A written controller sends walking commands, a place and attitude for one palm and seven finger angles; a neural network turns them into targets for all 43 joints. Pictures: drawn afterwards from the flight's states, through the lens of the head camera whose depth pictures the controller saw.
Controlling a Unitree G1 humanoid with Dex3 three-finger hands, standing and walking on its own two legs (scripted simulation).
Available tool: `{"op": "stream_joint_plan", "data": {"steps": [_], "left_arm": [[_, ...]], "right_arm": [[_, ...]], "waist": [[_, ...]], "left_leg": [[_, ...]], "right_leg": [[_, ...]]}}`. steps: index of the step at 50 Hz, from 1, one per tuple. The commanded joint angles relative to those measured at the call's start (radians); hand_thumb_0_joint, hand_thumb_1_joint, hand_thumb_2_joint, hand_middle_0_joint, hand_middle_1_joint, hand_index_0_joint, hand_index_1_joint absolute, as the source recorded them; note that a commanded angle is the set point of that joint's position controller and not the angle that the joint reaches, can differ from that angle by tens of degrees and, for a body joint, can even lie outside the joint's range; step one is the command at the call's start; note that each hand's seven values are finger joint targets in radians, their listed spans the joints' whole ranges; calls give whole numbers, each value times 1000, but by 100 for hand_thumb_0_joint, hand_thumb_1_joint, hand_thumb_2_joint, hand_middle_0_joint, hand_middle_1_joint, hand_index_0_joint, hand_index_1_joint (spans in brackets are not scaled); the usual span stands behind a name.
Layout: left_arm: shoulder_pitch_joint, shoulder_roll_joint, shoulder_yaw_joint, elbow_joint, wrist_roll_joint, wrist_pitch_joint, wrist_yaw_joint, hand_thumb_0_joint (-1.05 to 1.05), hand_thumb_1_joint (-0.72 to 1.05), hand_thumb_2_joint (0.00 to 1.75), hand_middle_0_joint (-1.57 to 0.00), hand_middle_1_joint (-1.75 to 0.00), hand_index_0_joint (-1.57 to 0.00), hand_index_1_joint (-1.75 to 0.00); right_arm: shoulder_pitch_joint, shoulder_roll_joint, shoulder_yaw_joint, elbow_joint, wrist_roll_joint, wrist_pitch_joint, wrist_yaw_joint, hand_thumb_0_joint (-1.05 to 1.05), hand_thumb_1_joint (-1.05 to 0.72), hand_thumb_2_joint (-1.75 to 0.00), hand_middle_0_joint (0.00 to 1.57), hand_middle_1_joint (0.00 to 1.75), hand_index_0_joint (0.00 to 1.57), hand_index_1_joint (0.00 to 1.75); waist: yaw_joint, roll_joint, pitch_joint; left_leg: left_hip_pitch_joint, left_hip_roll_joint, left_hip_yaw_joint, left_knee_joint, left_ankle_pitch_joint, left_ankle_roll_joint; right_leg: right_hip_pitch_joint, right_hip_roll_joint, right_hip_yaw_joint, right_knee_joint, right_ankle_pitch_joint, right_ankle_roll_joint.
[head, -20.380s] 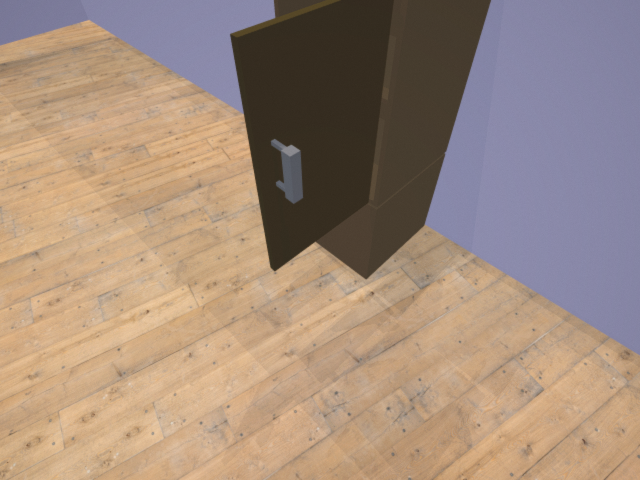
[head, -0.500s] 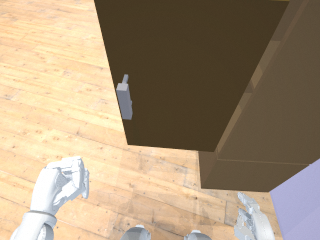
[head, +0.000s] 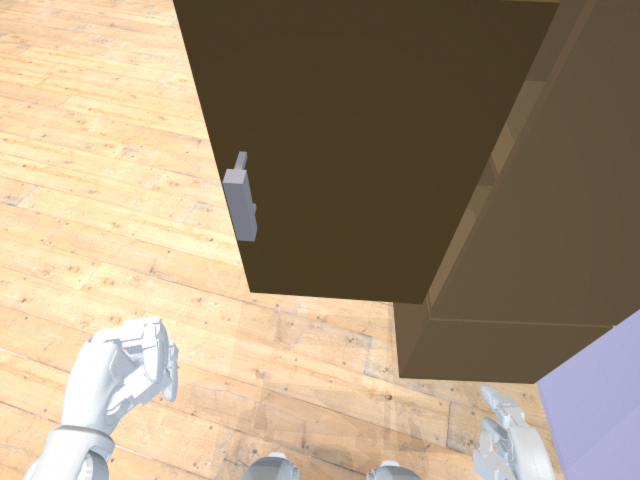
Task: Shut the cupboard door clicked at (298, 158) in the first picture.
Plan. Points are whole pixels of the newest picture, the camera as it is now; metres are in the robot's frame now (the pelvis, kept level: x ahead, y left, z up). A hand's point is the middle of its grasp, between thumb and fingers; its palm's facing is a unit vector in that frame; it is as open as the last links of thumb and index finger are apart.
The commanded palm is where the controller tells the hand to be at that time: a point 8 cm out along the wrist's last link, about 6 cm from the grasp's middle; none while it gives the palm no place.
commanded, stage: bring the fist close to the handle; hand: left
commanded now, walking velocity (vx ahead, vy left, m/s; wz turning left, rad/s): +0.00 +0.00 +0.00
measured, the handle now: (244, 196) +0.48 +0.15 +0.06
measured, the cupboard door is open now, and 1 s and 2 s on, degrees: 88 88 82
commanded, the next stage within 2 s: push the door shut along its arc in 1.38 s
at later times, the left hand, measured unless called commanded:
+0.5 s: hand (219, 308) +0.30 +0.14 +0.07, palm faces -0.04 -1.00 -0.02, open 3.1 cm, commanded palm +0.29 +0.19 +0.07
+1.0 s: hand (264, 251) +0.39 +0.10 +0.06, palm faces -0.05 -1.00 -0.01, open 3.1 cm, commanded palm +0.37 +0.16 +0.07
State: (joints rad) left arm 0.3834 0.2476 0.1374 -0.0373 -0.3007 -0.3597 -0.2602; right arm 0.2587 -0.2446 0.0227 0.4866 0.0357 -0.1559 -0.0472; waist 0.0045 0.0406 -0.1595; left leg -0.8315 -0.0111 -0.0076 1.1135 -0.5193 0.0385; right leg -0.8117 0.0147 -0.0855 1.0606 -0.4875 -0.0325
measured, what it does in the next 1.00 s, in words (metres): stands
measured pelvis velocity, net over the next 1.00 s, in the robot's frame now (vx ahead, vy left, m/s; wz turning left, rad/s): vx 0.00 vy -0.01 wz -0.01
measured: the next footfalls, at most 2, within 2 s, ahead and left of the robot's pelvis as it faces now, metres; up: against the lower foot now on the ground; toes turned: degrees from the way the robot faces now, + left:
none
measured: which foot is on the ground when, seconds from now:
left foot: down 0.00-1.00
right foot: down 0.00-1.00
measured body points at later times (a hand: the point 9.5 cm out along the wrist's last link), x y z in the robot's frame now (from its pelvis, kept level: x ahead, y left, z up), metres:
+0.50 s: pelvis +0.00 +0.00 +0.01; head +0.06 -0.01 +0.45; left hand +0.30 +0.20 +0.07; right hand +0.16 -0.24 -0.08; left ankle +0.01 +0.09 -0.66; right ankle +0.02 -0.10 -0.66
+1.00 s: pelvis +0.00 -0.01 +0.01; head +0.07 -0.01 +0.45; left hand +0.38 +0.16 +0.07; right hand +0.13 -0.26 -0.10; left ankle +0.01 +0.09 -0.66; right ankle +0.02 -0.10 -0.66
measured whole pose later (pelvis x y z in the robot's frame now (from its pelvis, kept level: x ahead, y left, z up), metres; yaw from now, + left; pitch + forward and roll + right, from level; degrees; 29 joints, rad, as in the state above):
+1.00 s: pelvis +0.00 -0.01 +0.01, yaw -1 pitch +16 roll -1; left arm -0.33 0.16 0.06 0.54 -0.16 -0.35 -0.03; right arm 0.26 -0.24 0.01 0.60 0.03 -0.06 -0.01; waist -0.05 0.03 -0.15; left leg -0.84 -0.01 0.02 1.06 -0.49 0.03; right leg -0.85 0.01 -0.06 1.04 -0.47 -0.04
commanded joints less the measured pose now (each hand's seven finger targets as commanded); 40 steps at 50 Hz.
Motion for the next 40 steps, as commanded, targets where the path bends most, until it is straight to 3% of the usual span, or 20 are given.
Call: {"op": "stream_joint_plan", "data": {"steps": [1, 5, 10, 11, 15, 16, 17, 21, 23, 24, 28, 31, 32, 35, 36, 37, 38, 40], "left_arm": [[-153, 115, 52, -186, -12, -61, 2, 0, 90, 90, -130, -150, -130, -150], [-292, 96, 14, -162, 11, -63, 20, 0, 90, 90, -130, -150, -130, -150], [-332, 85, -10, -134, 40, -23, 56, 0, 90, 90, -130, -150, -130, -150], [-327, 105, 11, -106, 43, -7, 66, 0, 90, 90, -130, -150, -130, -150], [-353, 76, 7, -64, 58, 11, 106, 0, 90, 90, -130, -150, -130, -150], [-352, 100, 32, -40, 61, 14, 116, 0, 90, 90, -130, -150, -130, -150], [-393, 63, -7, -38, 69, 9, 120, 0, 90, 90, -130, -150, -130, -150], [-455, 65, -11, -27, 83, -22, 142, 0, 90, 90, -130, -150, -130, -150], [-493, 35, -46, -12, 89, -31, 144, 0, 90, 90, -130, -150, -130, -150], [-520, 41, -45, 9, 94, -34, 148, 0, 90, 90, -130, -150, -130, -150], [-591, 37, -47, 52, 101, -39, 159, 0, 90, 90, -130, -150, -130, -150], [-660, 63, -23, 74, 108, -41, 174, 0, 90, 90, -130, -150, -130, -150], [-683, 39, -45, 94, 111, -41, 177, 0, 90, 90, -130, -150, -130, -150], [-740, 35, -41, 146, 111, -44, 187, 0, 90, 90, -130, -150, -130, -150], [-760, 59, -21, 170, 114, -42, 192, 0, 90, 90, -130, -150, -130, -150], [-778, 31, -42, 208, 116, -39, 190, 0, 90, 90, -130, -150, -130, -150], [-809, 50, -24, 228, 117, -40, 193, 0, 90, 90, -130, -150, -130, -150], [-871, 29, -46, 267, 122, -43, 196, 0, 90, 90, -130, -150, -130, -150]], "right_arm": [[-43, -137, -54, -152, 6, -60, -11, 0, -90, -90, 20, 30, 20, 30], [-43, -137, -52, -130, 10, -73, -15, 0, -90, -90, 20, 30, 20, 30], [-38, -134, -50, -127, 10, -69, -8, 0, -90, -90, 20, 30, 20, 30], [-34, -138, -49, -126, 8, -61, -8, 0, -90, -90, 20, 30, 20, 30], [-37, -127, -48, -128, 7, -39, 5, 0, -90, -90, 20, 30, 20, 30], [-35, -132, -49, -126, 5, -32, 5, 0, -90, -90, 20, 30, 20, 30], [-43, -126, -48, -127, 5, -28, 8, 0, -90, -90, 20, 30, 20, 30], [-36, -130, -55, -113, 2, -21, 14, 0, -90, -90, 20, 30, 20, 30], [-34, -127, -56, -104, 2, -19, 18, 0, -90, -90, 20, 30, 20, 30], [-29, -129, -57, -95, 4, -17, 18, 0, -90, -90, 20, 30, 20, 30], [-26, -131, -60, -78, 3, -5, 19, 0, -90, -90, 20, 30, 20, 30], [-25, -132, -63, -65, 3, 6, 18, 0, -90, -90, 20, 30, 20, 30], [-26, -128, -60, -63, 3, 9, 20, 0, -90, -90, 20, 30, 20, 30], [-24, -127, -61, -51, 3, 18, 22, 0, -90, -90, 20, 30, 20, 30], [-17, -133, -62, -44, 3, 22, 20, 0, -90, -90, 20, 30, 20, 30], [-17, -129, -59, -41, 3, 27, 22, 0, -90, -90, 20, 30, 20, 30], [-13, -131, -61, -37, 4, 31, 22, 0, -90, -90, 20, 30, 20, 30], [-12, -131, -60, -32, 6, 36, 25, 0, -90, -90, 20, 30, 20, 30]], "waist": [[-24, -14, -133], [-41, 6, -158], [-20, 29, -230], [-14, 6, -221], [-10, -23, -218], [-4, -43, -206], [-16, -32, -205], [-19, -30, -219], [-29, -10, -232], [-40, -33, -217], [-41, -44, -245], [-36, -19, -262], [-42, -29, -266], [-44, -26, -269], [-46, -41, -268], [-53, -49, -256], [-51, -49, -258], [-59, -40, -256]], "left_leg": [[55, 3, -47, -173, 175, -12], [75, 5, -54, -174, 141, -11], [126, 4, -56, -203, 203, -13], [121, 5, -58, -205, 220, -13], [117, 2, -39, -214, 245, -14], [107, 4, -41, -216, 255, -15], [114, 3, -32, -214, 251, -13], [129, 7, -32, -209, 273, -14], [145, 8, -28, -204, 279, -15], [141, 10, -30, -203, 269, -14], [144, 9, -28, -201, 278, -13], [148, 9, -25, -199, 288, -14], [156, 8, -24, -202, 286, -14], [155, 9, -21, -201, 284, -15], [149, 11, -25, -200, 286, -14], [143, 9, -19, -200, 286, -13], [137, 10, -18, -198, 282, -15], [144, 11, -20, -202, 273, -16]], "right_leg": [[146, 6, 74, -160, 130, -1], [106, 2, 69, -157, 92, 2], [158, -1, 56, -149, 163, -1], [173, 2, 56, -151, 182, -4], [203, -5, 56, -158, 221, 3], [217, -4, 57, -161, 230, -1], [203, -7, 60, -163, 232, 4], [204, -8, 61, -156, 255, 0], [190, -10, 62, -154, 264, 2], [178, -9, 61, -157, 257, 3], [193, -12, 68, -157, 272, 5], [201, -12, 75, -154, 283, 3], [198, -14, 72, -155, 283, 5], [194, -13, 75, -158, 284, 5], [199, -12, 76, -159, 288, 5], [197, -13, 78, -163, 296, 7], [197, -14, 80, -162, 293, 7], [180, -14, 77, -162, 280, 6]]}}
